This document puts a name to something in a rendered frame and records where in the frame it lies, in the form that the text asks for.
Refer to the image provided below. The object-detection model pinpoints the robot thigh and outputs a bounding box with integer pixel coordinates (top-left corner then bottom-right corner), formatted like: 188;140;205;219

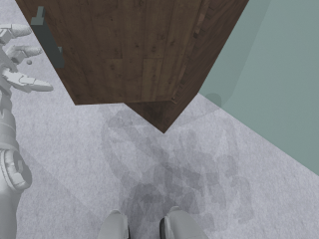
164;210;208;239
97;213;129;239

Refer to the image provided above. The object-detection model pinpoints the robot left forearm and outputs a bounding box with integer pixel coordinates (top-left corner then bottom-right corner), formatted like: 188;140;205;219
0;81;20;152

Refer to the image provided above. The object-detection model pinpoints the handle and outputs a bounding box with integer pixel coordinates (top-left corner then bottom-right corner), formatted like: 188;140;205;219
30;6;65;69

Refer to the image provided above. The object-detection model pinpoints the left robot thigh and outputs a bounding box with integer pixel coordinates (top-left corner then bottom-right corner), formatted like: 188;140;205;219
97;213;129;239

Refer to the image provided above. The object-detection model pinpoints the left robot hand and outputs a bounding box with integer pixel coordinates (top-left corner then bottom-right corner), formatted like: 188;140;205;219
0;23;54;94

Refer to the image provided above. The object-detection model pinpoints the right robot thigh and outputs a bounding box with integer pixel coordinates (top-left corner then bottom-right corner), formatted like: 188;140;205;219
164;210;208;239

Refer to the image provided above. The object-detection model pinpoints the robot left upper arm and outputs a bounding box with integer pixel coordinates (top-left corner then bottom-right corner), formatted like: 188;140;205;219
0;149;33;239

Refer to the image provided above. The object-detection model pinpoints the cupboard door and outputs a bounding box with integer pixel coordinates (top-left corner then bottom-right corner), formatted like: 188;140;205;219
15;0;205;106

